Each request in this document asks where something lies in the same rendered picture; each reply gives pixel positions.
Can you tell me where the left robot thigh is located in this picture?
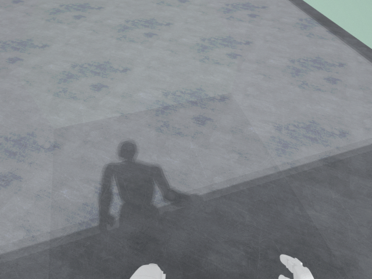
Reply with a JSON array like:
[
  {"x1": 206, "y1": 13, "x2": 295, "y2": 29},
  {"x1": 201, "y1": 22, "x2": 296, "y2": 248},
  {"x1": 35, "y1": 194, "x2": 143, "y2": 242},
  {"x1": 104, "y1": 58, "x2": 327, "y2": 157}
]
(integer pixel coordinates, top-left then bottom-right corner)
[{"x1": 130, "y1": 264, "x2": 166, "y2": 279}]

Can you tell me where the right robot hand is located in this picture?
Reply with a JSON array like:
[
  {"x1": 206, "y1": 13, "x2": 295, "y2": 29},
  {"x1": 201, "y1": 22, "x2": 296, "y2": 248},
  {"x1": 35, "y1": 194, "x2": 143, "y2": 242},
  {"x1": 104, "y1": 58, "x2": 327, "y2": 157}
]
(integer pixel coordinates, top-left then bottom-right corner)
[{"x1": 278, "y1": 255, "x2": 314, "y2": 279}]

